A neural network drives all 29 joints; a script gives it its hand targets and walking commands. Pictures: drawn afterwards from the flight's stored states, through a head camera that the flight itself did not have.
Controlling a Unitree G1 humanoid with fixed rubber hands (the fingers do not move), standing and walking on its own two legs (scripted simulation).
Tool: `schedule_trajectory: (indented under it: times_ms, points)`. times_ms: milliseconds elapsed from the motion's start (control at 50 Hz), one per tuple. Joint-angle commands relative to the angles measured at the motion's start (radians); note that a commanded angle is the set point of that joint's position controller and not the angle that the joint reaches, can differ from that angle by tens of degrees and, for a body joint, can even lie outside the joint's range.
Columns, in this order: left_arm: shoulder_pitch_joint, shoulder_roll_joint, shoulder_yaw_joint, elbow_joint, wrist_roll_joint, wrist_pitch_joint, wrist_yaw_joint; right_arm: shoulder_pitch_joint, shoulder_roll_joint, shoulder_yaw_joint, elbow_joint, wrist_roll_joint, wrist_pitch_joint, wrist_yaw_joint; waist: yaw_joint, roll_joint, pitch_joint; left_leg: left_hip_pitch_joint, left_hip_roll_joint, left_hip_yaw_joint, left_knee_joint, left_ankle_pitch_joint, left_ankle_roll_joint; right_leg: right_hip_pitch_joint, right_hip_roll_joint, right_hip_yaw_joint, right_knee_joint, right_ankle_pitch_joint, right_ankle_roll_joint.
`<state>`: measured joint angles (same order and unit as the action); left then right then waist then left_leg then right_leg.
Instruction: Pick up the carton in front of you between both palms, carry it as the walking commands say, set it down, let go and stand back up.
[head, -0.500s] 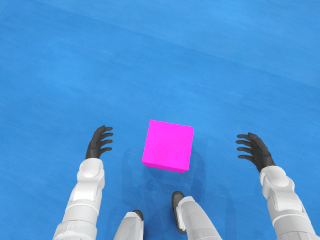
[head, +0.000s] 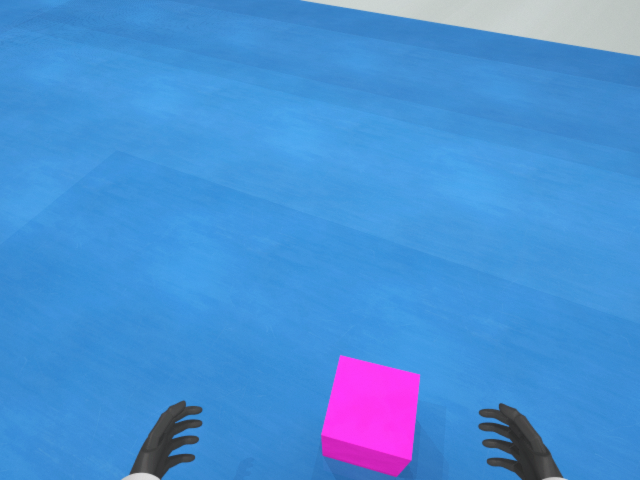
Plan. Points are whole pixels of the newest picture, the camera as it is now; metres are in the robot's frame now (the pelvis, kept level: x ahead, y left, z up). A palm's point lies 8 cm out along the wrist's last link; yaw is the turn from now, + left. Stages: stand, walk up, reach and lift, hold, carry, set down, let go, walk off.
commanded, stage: let go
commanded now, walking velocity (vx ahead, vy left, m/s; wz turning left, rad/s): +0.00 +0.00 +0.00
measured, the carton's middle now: (368, 417) +0.37 -0.09 -0.65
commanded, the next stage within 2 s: stand in 0.38 s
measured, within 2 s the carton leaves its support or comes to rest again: neither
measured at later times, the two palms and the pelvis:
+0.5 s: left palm out of the picture +0.13 +0.24 -0.10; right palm out of the picture +0.13 -0.28 -0.08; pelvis +0.01 -0.01 -0.01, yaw -3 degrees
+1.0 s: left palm out of the picture +0.16 +0.21 -0.13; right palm out of the picture +0.06 -0.31 -0.13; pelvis +0.04 -0.03 -0.03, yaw -9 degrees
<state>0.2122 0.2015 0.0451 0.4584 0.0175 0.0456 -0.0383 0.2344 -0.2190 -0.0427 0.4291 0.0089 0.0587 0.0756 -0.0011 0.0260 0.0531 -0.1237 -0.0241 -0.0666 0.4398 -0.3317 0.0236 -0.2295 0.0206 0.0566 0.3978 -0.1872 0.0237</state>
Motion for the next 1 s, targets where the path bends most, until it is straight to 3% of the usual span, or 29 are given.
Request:
schedule_trajectory:
  times_ms: [0,80,160,180,220,360,380,400,420,480,500,560,600,720,980]
  points:
    - [-0.031,0.067,0.003,-0.116,-0.018,0.004,-0.013,-0.004,-0.109,-0.039,-0.079,-0.012,0.007,-0.005,-0.014,0.019,-0.075,-0.151,0.022,0.016,-0.124,0.351,-0.053,0.276,0.056,-0.059,0.022,0.249,-0.012]
    - [-0.035,0.069,-0.004,-0.123,-0.025,0.027,-0.02,-0.009,-0.112,-0.045,-0.074,-0.024,0.029,-0.009,-0.02,0.0,-0.052,-0.126,0.024,0.012,-0.121,0.384,-0.055,0.27,0.059,-0.063,0.022,0.234,-0.012]
    - [-0.03,0.071,0.004,-0.122,-0.015,0.043,-0.016,-0.019,-0.109,-0.048,-0.082,-0.028,0.041,-0.007,-0.008,0.018,-0.047,-0.118,0.025,0.016,-0.111,0.419,-0.057,0.276,0.059,-0.063,0.026,0.231,-0.013]
    - [0.023,0.073,-0.003,-0.073,-0.026,0.019,0.007,-0.044,-0.155,-0.073,-0.127,-0.052,0.088,-0.029,0.003,0.009,-0.102,-0.053,0.028,0.013,-0.073,0.545,-0.063,0.232,0.08,-0.084,0.055,0.219,-0.002]
    - [0.018,0.075,-0.003,-0.07,-0.028,0.012,0.026,-0.027,-0.151,-0.055,-0.113,-0.038,0.107,-0.042,0.002,0.041,-0.094,-0.04,0.029,0.011,-0.046,0.606,-0.075,0.191,0.082,-0.076,0.058,0.207,-0.01]
    - [-0.008,0.085,0.008,-0.073,-0.02,0.01,0.023,-0.032,-0.126,-0.023,-0.122,-0.025,0.119,-0.061,0.004,0.024,-0.093,-0.074,0.007,0.035,-0.032,0.512,-0.061,0.176,0.069,-0.058,0.06,0.25,-0.011]
    - [0.169,0.183,0.02,0.13,0.025,-0.04,0.052,0.038,-0.165,-0.034,0.008,-0.063,0.019,-0.087,0.001,0.019,-0.107,0.001,0.058,0.096,0.028,-0.139,-0.05,-0.034,-0.081,0.046,0.017,0.06,0.027]
    - [0.148,0.209,0.029,0.126,0.026,-0.057,0.066,0.083,-0.155,-0.03,0.014,-0.082,-0.023,-0.102,-0.022,-0.043,-0.041,-0.028,0.066,0.043,0.013,-0.256,-0.039,-0.138,-0.07,0.091,-0.023,-0.148,0.022]
    - [0.101,0.196,0.024,0.123,0.024,-0.072,0.065,0.078,-0.163,-0.025,0.033,-0.081,-0.051,-0.109,-0.027,-0.041,0.016,-0.07,0.092,0.012,-0.004,-0.285,-0.027,-0.216,-0.053,0.094,-0.027,-0.222,0.023]
    - [0.06,0.146,0.014,0.137,0.018,-0.112,0.043,0.048,-0.199,-0.024,0.058,-0.059,-0.094,-0.115,-0.026,0.006,-0.045,-0.102,0.157,-0.035,-0.033,-0.225,-0.007,-0.204,-0.008,0.048,0.085,-0.038,0.017]
    - [0.058,0.147,0.015,0.143,0.019,-0.123,0.037,0.049,-0.197,-0.02,0.069,-0.053,-0.1,-0.117,-0.022,0.011,-0.072,-0.106,0.158,-0.022,-0.016,-0.176,-0.004,-0.176,-0.011,0.049,0.113,0.027,0.009]
    - [0.108,0.161,0.012,0.187,0.015,-0.132,0.035,0.063,-0.191,-0.015,0.084,-0.042,-0.106,-0.125,-0.02,-0.044,-0.142,-0.069,0.119,0.044,0.098,0.046,-0.023,-0.139,-0.016,0.096,0.169,0.227,-0.025]
    - [0.137,0.17,0.01,0.206,0.01,-0.125,0.042,0.096,-0.193,-0.012,0.097,-0.035,-0.101,-0.127,-0.024,-0.054,-0.171,-0.058,0.108,0.068,0.145,0.136,-0.035,-0.131,-0.015,0.114,0.199,0.301,-0.043]
    - [0.167,0.176,0.004,0.222,0.007,-0.096,0.058,0.152,-0.193,-0.004,0.123,-0.025,-0.068,-0.138,-0.022,-0.014,-0.144,-0.066,0.113,0.101,0.176,0.221,-0.031,-0.167,0.007,0.12,0.253,0.3,-0.062]
    - [0.164,0.169,-0.004,0.229,0.004,-0.062,0.073,0.197,-0.189,-0.001,0.167,-0.021,-0.037,-0.149,-0.023,-0.025,-0.109,-0.037,0.108,0.141,0.164,0.226,-0.022,-0.18,0.02,0.151,0.272,0.301,-0.08]
